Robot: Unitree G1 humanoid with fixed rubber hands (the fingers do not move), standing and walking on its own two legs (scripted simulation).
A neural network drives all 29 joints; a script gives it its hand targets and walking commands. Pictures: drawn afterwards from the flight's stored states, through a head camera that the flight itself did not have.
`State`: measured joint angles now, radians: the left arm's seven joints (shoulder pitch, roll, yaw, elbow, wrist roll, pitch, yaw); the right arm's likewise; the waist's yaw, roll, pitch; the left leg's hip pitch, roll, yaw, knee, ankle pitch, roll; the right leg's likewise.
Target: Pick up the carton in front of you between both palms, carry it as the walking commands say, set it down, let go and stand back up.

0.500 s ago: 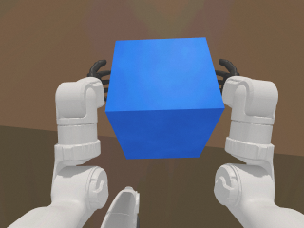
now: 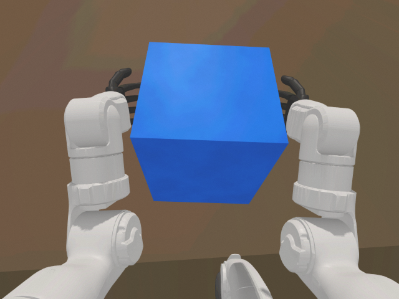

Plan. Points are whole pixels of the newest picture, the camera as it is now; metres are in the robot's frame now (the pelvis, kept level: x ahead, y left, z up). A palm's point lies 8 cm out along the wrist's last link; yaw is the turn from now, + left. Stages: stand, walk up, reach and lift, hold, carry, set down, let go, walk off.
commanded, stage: carry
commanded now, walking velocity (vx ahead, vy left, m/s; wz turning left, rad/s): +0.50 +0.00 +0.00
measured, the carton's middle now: (205, 132) +0.40 -0.03 +0.10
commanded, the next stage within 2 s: none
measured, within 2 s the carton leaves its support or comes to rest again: neither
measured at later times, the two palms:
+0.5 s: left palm (118, 4) +0.70 +0.15 +0.20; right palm (247, 1) +0.71 -0.15 +0.20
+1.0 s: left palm out of the picture +1.00 +0.14 +0.15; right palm out of the picture +1.00 -0.16 +0.14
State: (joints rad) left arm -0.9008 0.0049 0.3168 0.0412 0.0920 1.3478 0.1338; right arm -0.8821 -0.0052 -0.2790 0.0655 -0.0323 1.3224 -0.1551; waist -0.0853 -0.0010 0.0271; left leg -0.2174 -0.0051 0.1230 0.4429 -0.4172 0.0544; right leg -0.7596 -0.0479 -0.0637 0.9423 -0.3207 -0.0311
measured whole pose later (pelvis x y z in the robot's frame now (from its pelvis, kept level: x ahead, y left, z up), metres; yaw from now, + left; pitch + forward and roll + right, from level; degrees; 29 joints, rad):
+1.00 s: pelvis +0.65 -0.02 +0.03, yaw +1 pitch +4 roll +0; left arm -0.63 -0.05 0.25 0.09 0.09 1.23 0.12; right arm -0.61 0.07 -0.26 0.07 -0.10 1.22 -0.12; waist 0.00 -0.01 -0.06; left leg -0.03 0.03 0.11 0.45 -0.45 0.00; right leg -0.47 -0.02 -0.18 0.40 0.00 -0.02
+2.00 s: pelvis +1.29 -0.01 +0.02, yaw +1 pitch +3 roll -1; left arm -0.19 -0.14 0.12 -0.24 0.12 1.20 0.09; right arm -0.18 0.13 -0.12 -0.25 -0.12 1.22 -0.09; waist 0.00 0.04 -0.15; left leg 0.00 0.11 0.17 0.55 -0.48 -0.04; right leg -0.47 -0.06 -0.24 0.51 -0.07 -0.06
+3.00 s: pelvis +1.79 +0.02 +0.04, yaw +1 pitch +3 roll -1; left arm -0.21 -0.14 0.13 -0.25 0.12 1.22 0.08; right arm -0.19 0.14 -0.14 -0.27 -0.14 1.23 -0.08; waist -0.01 0.03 -0.14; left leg -0.18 0.06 0.18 0.50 -0.36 0.01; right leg -0.30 -0.06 -0.18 0.51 -0.25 -0.01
